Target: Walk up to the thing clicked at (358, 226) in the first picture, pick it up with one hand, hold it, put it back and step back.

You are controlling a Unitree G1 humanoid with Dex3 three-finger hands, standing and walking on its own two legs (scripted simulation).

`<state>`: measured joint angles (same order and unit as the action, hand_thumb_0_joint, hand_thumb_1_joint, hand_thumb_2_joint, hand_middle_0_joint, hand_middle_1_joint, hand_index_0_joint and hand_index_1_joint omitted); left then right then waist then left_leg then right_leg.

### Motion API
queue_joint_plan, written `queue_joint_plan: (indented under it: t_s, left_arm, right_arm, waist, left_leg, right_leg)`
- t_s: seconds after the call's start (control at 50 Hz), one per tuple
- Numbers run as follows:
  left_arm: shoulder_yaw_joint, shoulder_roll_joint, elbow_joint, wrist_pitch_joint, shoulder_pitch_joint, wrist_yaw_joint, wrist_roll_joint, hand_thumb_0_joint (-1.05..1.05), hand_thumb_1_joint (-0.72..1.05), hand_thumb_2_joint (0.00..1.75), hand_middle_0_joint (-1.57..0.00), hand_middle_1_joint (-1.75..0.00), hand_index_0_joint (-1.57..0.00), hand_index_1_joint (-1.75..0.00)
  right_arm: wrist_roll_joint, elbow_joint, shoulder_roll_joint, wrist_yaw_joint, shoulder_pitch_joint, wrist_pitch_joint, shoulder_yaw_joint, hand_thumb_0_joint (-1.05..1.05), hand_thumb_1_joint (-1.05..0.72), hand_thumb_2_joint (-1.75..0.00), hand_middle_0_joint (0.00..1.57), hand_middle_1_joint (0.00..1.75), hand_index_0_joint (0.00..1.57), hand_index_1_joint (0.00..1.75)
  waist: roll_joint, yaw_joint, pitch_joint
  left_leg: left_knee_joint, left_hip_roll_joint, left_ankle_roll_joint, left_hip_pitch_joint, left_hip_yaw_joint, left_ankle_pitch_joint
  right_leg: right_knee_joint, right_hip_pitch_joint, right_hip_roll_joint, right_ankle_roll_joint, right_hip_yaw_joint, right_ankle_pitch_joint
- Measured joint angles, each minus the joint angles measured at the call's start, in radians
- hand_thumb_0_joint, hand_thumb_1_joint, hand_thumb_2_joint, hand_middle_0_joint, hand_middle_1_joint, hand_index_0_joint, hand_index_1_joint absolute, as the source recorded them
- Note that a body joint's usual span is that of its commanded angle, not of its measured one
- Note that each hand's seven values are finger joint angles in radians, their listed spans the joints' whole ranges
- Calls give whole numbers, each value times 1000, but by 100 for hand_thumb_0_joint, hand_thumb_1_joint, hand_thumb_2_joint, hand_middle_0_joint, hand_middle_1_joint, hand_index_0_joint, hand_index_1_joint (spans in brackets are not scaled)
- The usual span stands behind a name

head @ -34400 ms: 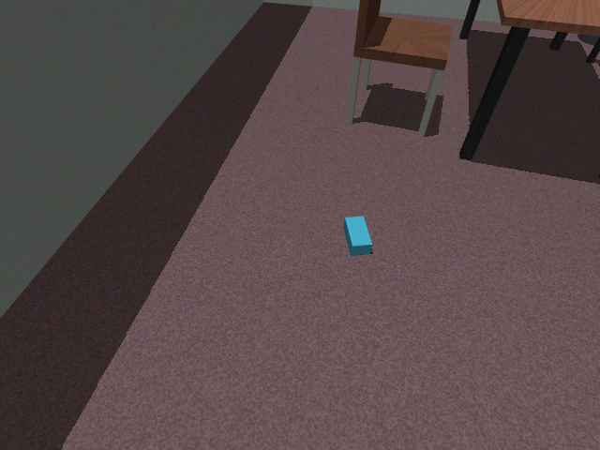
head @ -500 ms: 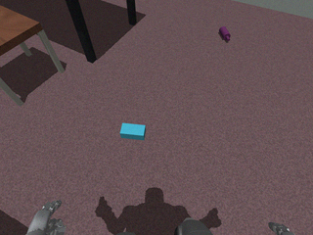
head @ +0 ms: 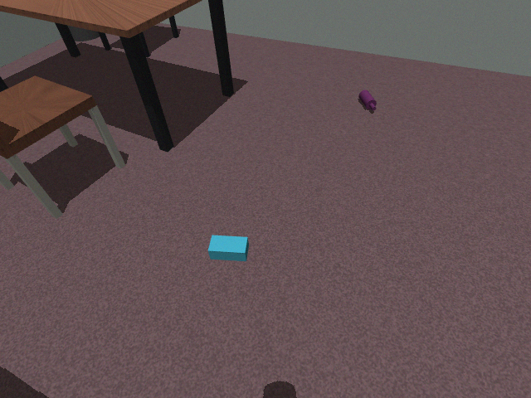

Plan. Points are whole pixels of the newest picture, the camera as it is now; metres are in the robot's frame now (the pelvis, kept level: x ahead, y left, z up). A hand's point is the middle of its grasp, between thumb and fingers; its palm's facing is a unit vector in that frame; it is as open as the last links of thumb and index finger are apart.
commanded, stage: walk up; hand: left
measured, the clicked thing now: (229, 248) +0.86 +0.24 -0.73
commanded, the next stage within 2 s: stand in 1.02 s
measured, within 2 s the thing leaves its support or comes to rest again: neither
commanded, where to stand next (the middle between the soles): +0.48 +0.00 m, yaw +0 degrees
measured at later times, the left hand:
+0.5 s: hand out of the picture +0.12 +0.27 -0.14, palm faces +0.04 -0.93 -0.36, open 7.4 cm
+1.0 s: hand out of the picture +0.14 +0.29 -0.14, palm faces +0.05 -0.93 -0.35, open 7.4 cm
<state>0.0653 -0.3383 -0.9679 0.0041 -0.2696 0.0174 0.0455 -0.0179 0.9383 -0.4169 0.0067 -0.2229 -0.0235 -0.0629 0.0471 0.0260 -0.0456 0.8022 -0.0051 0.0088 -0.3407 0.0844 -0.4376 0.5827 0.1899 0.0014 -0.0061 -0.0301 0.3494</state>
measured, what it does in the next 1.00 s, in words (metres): stands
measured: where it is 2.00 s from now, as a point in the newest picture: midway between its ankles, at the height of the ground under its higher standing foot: outside the picture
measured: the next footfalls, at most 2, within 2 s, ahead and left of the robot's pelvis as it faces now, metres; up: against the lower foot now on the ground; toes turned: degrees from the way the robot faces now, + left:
none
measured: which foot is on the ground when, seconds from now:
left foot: down 0.00-1.00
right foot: down 0.00-1.00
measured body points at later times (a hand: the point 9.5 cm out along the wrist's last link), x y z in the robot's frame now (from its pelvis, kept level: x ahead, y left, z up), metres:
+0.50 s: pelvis +0.03 +0.02 +0.00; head +0.04 +0.01 +0.45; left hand +0.12 +0.32 -0.11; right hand +0.11 -0.30 -0.12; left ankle +0.03 +0.15 -0.72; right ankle +0.03 -0.12 -0.73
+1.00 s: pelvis +0.04 +0.03 +0.01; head +0.05 +0.03 +0.46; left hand +0.13 +0.34 -0.11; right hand +0.18 -0.26 -0.11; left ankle +0.04 +0.15 -0.73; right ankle +0.03 -0.12 -0.73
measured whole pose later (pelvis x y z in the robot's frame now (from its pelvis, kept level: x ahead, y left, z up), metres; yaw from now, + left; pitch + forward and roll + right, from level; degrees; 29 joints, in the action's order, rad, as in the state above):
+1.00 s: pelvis +0.04 +0.03 +0.01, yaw +2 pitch -3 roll +0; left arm 0.03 -0.36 -1.07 0.01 -0.07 0.00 0.01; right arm -0.01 1.06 -0.33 0.00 -0.04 0.01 -0.03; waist 0.00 0.01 -0.06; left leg 0.48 0.01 0.01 -0.18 0.00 -0.25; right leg 0.45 0.12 -0.05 0.04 0.02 0.28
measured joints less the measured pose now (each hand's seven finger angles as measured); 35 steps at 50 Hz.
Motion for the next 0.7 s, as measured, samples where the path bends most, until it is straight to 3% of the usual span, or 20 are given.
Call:
queue_joint_plan:
  t_s: [0.06, 0.1, 0.14, 0.22, 0.26, 0.32, 0.36, 0.4, 0.44, 0.5, 0.54, 0.58, 0.62, 0.7]
  left_arm:
    - [0, -11, 12, 7, 19, 3, -3, 1, 90, 89, -20, -30, -21, -30]
    - [1, -30, 15, 2, 40, 1, -11, 1, 90, 89, -20, -30, -21, -30]
    - [0, -43, 10, -6, 49, -5, -23, 1, 90, 89, -20, -30, -20, -30]
    - [-2, -60, -2, -10, 70, -6, -31, 1, 90, 89, -20, -30, -20, -30]
    - [-1, -66, 3, 1, 80, -5, -34, 1, 90, 89, -20, -30, -20, -30]
    - [1, -57, 5, 27, 102, -13, -31, 1, 90, 89, -20, -30, -20, -30]
    - [-5, -37, 2, 37, 110, -16, -23, 1, 90, 89, -20, -30, -20, -30]
    - [-12, -23, -1, 33, 111, -12, -15, 1, 90, 89, -20, -30, -20, -30]
    - [-18, -10, -4, 28, 114, -10, -13, 1, 90, 89, -20, -30, -20, -30]
    - [-26, 0, -9, 28, 128, -7, -15, 1, 90, 89, -20, -30, -20, -30]
    - [-28, -5, -11, 24, 140, -6, -22, 1, 90, 89, -20, -30, -21, -30]
    - [-26, -19, -17, 13, 147, -9, -33, 1, 90, 89, -20, -30, -20, -30]
    - [-26, -29, -28, 5, 151, -12, -43, 1, 90, 89, -20, -30, -20, -30]
    - [-26, -45, -52, 8, 169, -16, -45, 1, 90, 89, -20, -30, -20, -30]
  right_arm:
    - [-4, 26, 6, 7, -22, 9, 2, 0, -90, -90, 20, 30, 21, 30]
    - [-7, 44, 30, 7, -20, 21, 2, 0, -90, -90, 20, 30, 21, 30]
    - [-13, 47, 55, 7, -19, 36, 6, 0, -90, -90, 20, 30, 21, 30]
    - [-18, 38, 79, 14, -26, 47, 15, 0, -90, -90, 20, 30, 21, 30]
    - [-17, 34, 82, 13, -23, 49, 19, 0, -90, -90, 20, 30, 21, 30]
    - [1, 36, 68, 7, -8, 37, 22, 0, -90, -90, 20, 30, 21, 30]
    - [9, 41, 57, -2, 5, 21, 20, 0, -90, -90, 20, 30, 21, 30]
    - [8, 43, 51, -6, 10, 15, 17, 0, -90, -90, 20, 30, 21, 30]
    - [8, 43, 41, -3, 12, 21, 14, 0, -90, -90, 20, 30, 21, 30]
    - [5, 50, 26, 0, 15, 34, 10, 0, -90, -90, 20, 30, 21, 30]
    - [-2, 61, 27, -2, 23, 42, 7, 0, -90, -90, 20, 30, 21, 30]
    - [-7, 74, 49, -5, 35, 46, 10, 0, -90, -90, 20, 30, 21, 30]
    - [-5, 81, 64, -2, 43, 48, 21, 0, -90, -90, 20, 30, 21, 30]
    - [2, 94, 89, -3, 79, 45, 36, 0, -90, -90, 20, 30, 21, 30]
  waist:
    - [-2, -7, -3]
    - [-43, -5, -25]
    - [-72, -6, -30]
    - [-65, -32, -20]
    - [-65, -36, -22]
    - [-45, -35, -37]
    - [-20, -37, -36]
    - [-25, -27, -23]
    - [-27, -26, -16]
    - [-20, -26, -15]
    - [-31, -27, -26]
    - [-69, -19, -33]
    - [-78, -19, -26]
    - [-87, -18, -33]
  left_leg:
    - [-144, 9, 0, 67, -30, 3]
    - [-238, -18, -3, 111, -52, 149]
    - [-264, -31, -8, 128, -72, 165]
    - [-278, -1, -18, 135, -56, 156]
    - [-281, 8, -6, 139, -55, 155]
    - [-214, 26, 9, 122, -44, 117]
    - [-127, 27, -5, 89, -8, 59]
    - [-46, 7, -11, 58, -17, -33]
    - [-44, 4, -14, 48, -34, -51]
    - [-142, 22, -17, 64, -52, 34]
    - [-221, 18, -7, 92, -61, 158]
    - [-234, -2, -6, 109, -84, 154]
    - [-232, 3, -10, 107, -84, 138]
    - [-246, 18, -9, 113, -83, 137]
  right_leg:
    - [4, 9, -16, 14, 20, 4]
    - [33, 14, -49, 26, 8, 19]
    - [82, 38, -57, 9, -12, 42]
    - [171, 83, -17, -18, 20, 167]
    - [108, 77, -16, -21, 36, 129]
    - [-43, 29, -4, -10, 57, -88]
    - [-37, 20, 7, -5, 73, -74]
    - [-30, 18, -8, -8, 66, -53]
    - [-36, 9, -25, -3, 66, -46]
    - [-31, 4, -39, 17, 77, -32]
    - [2, 9, -54, 32, 77, -8]
    - [22, 13, -76, 35, 55, 3]
    - [-2, 4, -65, 22, 45, 1]
    - [-65, -23, -51, 44, 45, -29]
